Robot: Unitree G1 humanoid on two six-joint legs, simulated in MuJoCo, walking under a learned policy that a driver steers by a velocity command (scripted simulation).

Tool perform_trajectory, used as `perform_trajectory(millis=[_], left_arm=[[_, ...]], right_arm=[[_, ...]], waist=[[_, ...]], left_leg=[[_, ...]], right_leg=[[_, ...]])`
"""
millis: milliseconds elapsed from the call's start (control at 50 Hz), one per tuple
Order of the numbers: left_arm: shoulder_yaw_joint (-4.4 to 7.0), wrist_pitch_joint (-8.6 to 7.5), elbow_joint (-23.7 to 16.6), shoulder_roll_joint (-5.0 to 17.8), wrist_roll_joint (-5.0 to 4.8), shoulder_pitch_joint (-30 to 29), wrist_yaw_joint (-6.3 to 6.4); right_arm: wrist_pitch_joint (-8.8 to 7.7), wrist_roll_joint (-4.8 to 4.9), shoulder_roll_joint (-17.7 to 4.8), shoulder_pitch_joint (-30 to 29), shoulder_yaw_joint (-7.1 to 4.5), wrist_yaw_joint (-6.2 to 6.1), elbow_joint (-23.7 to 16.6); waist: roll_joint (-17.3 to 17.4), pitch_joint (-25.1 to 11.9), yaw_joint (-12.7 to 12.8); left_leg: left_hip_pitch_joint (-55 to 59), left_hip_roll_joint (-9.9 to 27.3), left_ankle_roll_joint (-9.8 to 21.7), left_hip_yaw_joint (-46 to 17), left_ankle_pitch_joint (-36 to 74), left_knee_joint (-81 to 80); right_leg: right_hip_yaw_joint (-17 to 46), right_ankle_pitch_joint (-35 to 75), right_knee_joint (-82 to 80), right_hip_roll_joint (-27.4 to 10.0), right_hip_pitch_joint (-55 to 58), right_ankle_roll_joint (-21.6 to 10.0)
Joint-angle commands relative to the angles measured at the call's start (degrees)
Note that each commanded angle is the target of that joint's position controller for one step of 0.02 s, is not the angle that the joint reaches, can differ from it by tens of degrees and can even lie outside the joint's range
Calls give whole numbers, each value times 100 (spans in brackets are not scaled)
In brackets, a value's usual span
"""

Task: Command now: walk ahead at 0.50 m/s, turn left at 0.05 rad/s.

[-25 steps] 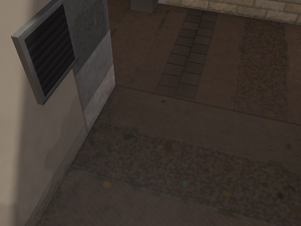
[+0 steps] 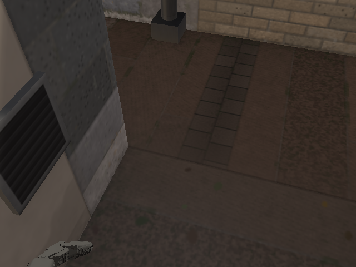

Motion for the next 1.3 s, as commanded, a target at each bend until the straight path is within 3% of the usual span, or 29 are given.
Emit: perform_trajectory(millis=[20, 40, 60, 80, 160, 180, 200, 300, 440, 480, 520, 540, 560, 580, 600, 640, 720, 820, 1000, 1060, 1100, 1120, 1140, 1160, 1180, 1200, 1240, 1280, 1300], left_arm=[[267, -306, -129, 787, -78, 998, 25], [284, -294, 351, 714, 10, 2535, 64], [254, -304, 783, 603, 146, 3298, 151], [296, -367, 761, 858, 121, 2822, 228], [2, -370, 448, 61, 113, 1468, 278], [81, -385, 608, 413, -24, 1127, 262], [107, -392, 694, 519, -87, 1018, 273], [155, -336, 1021, 625, -66, 1373, 333], [207, -244, 1167, 963, -169, 1928, 249], [186, -145, 1213, 1057, -155, 1974, 218], [147, -20, 1169, 1088, -208, 1721, 231], [47, -30, 981, 793, -151, 1510, 216], [-149, -224, 811, 115, -249, 1865, 167], [-120, -386, 848, 428, -493, 1933, 148], [-46, -386, 895, 749, -561, 1525, 203], [-4, -283, 765, 807, -351, 973, 365], [87, 77, 727, 558, -299, 1251, 325], [237, 105, 565, 627, -265, 816, 279], [137, 275, -126, 319, -247, -219, -154], [173, 189, -371, 489, -240, -122, -120], [352, 182, -162, 802, -317, 1094, -111], [539, 237, 150, 1153, -355, 2056, -35], [619, 256, 270, 1667, -397, 2380, 69], [635, 149, -18, 2033, -227, 2242, 60], [505, 26, -59, 1526, -248, 2374, 8], [457, -56, -31, 1331, -266, 2203, 22], [345, -102, -197, 1017, -271, 1527, 38], [291, -123, -286, 930, -188, 1394, 89], [329, -119, -145, 1003, -437, 1367, 119]], right_arm=[[-34, -140, -186, 1095, -10, -91, -266], [-11, -172, -160, 733, 74, 29, -466], [76, -94, -362, -366, -56, 157, -731], [76, 3, -389, -935, -121, 120, -946], [118, -272, -265, -1079, -141, -20, -979], [199, 531, -711, -902, -283, -335, -1192], [292, 581, -634, -808, -254, -486, -1227], [416, 277, -220, -1742, -26, -555, -1759], [385, 340, -583, -2528, 20, -383, -2172], [330, 215, -707, -2345, -5, -331, -2134], [314, 143, -987, -1367, -168, -329, -1844], [294, 104, -1285, -215, -293, -401, -1571], [330, -87, -1977, 427, -444, -424, -1404], [329, -110, -1635, 661, -413, -368, -1374], [288, -74, -1415, 330, -359, -396, -1329], [241, 37, -968, -683, -235, -408, -1412], [258, 23, -889, -761, -136, -498, -1024], [355, -55, -1040, -550, -131, -616, -798], [489, 205, -1406, -119, -284, -811, -758], [537, 268, -1873, -385, -471, -747, -884], [578, 344, -1972, -559, -520, -733, -922], [546, 366, -1769, -469, -468, -705, -964], [441, 94, -951, -391, -246, -654, -1167], [155, 179, -666, 61, -132, -575, -1482], [-40, 403, -1246, -649, -256, -507, -1562], [-116, 501, -1312, -1060, -278, -503, -1711], [-94, 189, -1290, -1232, -321, -573, -1635], [75, 179, -1262, -1146, -376, -553, -1652], [141, 41, -936, -1365, -250, -530, -1818]], waist=[[-687, -1899, 288], [-1362, -2168, 1080], [-1211, -1134, 1435], [-1039, -181, 1212], [-340, -114, 454], [-448, -206, 217], [-397, -87, 59], [-120, 556, 364], [-150, 739, 803], [-249, 507, 773], [-245, -106, 177], [81, -785, -327], [1661, -1541, -70], [1747, -1951, -326], [846, -1148, -316], [-32, -416, 53], [310, 230, 486], [763, 579, 483], [652, 1085, 198], [709, 751, 347], [754, 44, 1049], [422, -450, 1382], [-1047, -517, 1086], [-1989, -1678, 570], [-970, -1752, 994], [-879, -1047, 922], [-144, -442, 511], [-215, -287, 318], [205, -71, 144]], left_leg=[[-1889, 232, 369, -208, 4674, 2044], [-3829, -568, 124, 118, 1433, 3254], [-4753, -493, 337, -18, 453, 4323], [-5000, -98, 549, -76, 918, 4866], [-4111, 518, 634, -218, 1648, 4902], [-3861, 817, 325, -92, 1749, 4908], [-3866, 885, 133, -24, 1679, 4702], [-3838, 1070, -314, 186, 2680, 2550], [-3744, 790, -56, 325, 2760, 1008], [-3245, 617, 107, 519, 2347, 792], [-1768, 201, 233, 864, 2239, 302], [-53, 739, 477, 184, 2514, 447], [1789, 2207, 1162, -2422, 2578, -28], [2251, 2759, 1753, -3925, 1873, -935], [1802, 2688, 1510, -3255, 1861, -973], [377, 2301, 1009, -1751, 2586, -1139], [-659, 1785, 570, -318, 2731, -1775], [-1077, 1457, 418, 916, 3161, -1978], [431, 2205, 421, 1310, 2969, -1596], [327, 2141, 370, 1612, 5062, -837], [190, 1983, 284, 1819, 6695, 767], [-458, 1703, 113, 1822, 6218, 2089], [-2315, 1186, -126, 1589, 1442, 3850], [-4064, 33, -359, 372, -821, 5498], [-4525, 259, -249, -418, -361, 5807], [-4974, 447, -128, -240, 48, 5729], [-4363, 851, -28, -273, 827, 4795], [-3998, 937, -33, -248, 1157, 4376], [-3912, 889, -161, -177, 1229, 4153]], right_leg=[[991, 892, 461, -673, 4538, -1500], [2834, -702, -619, -1534, 6122, -2055], [3243, -2055, -1412, -1448, 5490, -1410], [2746, -2358, -1614, -1374, 4344, -965], [1679, -815, -2071, -1245, 2433, -1104], [1584, -301, -2078, -1021, 2239, -1165], [1380, -263, -2139, -1056, 2054, -1183], [773, 35, -2358, -753, 1537, -1156], [843, 235, -2022, -1068, 2812, -1272], [738, 604, -1608, -1008, 3059, -1202], [481, 1986, -299, -621, 3010, -984], [294, 1454, 1236, -245, 1943, -707], [229, -1972, 3289, 574, -149, -192], [1134, -3265, 4342, 831, -1383, -140], [1303, -2828, 4869, 536, -1956, -128], [1083, -1557, 4530, -41, -1743, -176], [1202, -448, 4354, -225, -1480, -75], [871, 862, 3274, -44, -1435, 185], [236, 188, 1523, -310, -1771, -48], [-477, -838, 1007, 7, -628, -364], [-685, -889, 355, 461, 1021, -677], [-519, -551, 44, 705, 2481, -829], [1144, 568, 173, -244, 3717, -1075], [4702, -1102, -852, -1348, 5028, -2376], [4833, -1126, -1441, -1458, 5020, -2176], [4118, -890, -1368, -1341, 4555, -1946], [2983, -176, -1361, -915, 2904, -1546], [2611, 268, -1588, -710, 2217, -1462], [2540, 322, -1800, -661, 1908, -1564]])
Velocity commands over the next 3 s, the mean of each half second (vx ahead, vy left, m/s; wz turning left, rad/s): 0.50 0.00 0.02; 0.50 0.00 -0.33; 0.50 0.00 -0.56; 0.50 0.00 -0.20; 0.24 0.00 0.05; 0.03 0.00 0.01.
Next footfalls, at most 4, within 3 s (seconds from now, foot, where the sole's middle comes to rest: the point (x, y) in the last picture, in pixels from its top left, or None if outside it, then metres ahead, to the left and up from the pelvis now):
0.54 left None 0.41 0.10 -0.75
1.12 right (235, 226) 0.66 -0.22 -0.75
1.64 left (220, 156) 1.01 -0.21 -0.75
2.10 right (295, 138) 1.09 -0.59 -0.75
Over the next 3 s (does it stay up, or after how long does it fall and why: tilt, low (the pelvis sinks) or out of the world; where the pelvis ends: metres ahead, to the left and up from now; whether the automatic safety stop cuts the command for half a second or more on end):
stays up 1.13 -0.48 0.03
